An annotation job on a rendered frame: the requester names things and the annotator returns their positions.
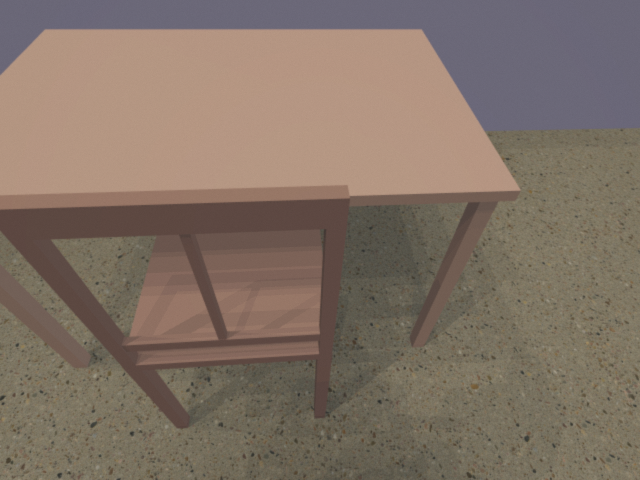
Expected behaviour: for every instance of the chair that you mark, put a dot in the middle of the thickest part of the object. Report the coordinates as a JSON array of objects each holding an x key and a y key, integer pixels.
[{"x": 236, "y": 276}]

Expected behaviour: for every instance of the table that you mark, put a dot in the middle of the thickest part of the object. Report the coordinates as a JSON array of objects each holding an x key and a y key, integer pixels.
[{"x": 119, "y": 110}]

